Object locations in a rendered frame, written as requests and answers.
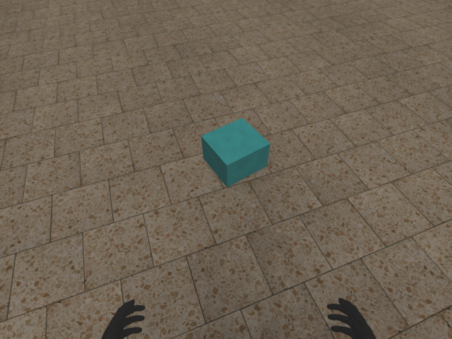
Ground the robot right hand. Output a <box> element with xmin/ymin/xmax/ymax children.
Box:
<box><xmin>327</xmin><ymin>298</ymin><xmax>376</xmax><ymax>339</ymax></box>

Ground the robot left hand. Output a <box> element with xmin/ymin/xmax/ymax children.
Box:
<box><xmin>101</xmin><ymin>299</ymin><xmax>145</xmax><ymax>339</ymax></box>

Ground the carton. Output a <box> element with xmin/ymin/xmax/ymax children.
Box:
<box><xmin>201</xmin><ymin>118</ymin><xmax>270</xmax><ymax>187</ymax></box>

